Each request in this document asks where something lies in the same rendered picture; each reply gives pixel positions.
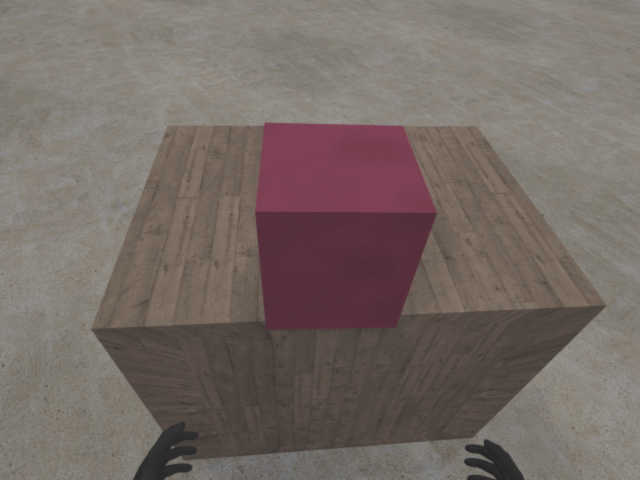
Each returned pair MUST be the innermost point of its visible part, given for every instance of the left robot hand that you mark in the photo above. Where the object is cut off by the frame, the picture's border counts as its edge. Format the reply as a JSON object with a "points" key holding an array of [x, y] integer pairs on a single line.
{"points": [[153, 466]]}

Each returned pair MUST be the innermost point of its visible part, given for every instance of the right robot hand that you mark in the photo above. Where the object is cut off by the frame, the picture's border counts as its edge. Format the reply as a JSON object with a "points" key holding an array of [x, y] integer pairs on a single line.
{"points": [[502, 468]]}

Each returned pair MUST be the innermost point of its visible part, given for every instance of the carton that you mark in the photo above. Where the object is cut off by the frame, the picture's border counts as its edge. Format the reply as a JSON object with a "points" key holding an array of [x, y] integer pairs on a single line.
{"points": [[343, 215]]}

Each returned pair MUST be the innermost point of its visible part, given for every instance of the pedestal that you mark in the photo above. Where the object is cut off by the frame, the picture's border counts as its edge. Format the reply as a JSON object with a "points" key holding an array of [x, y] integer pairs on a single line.
{"points": [[495, 297]]}

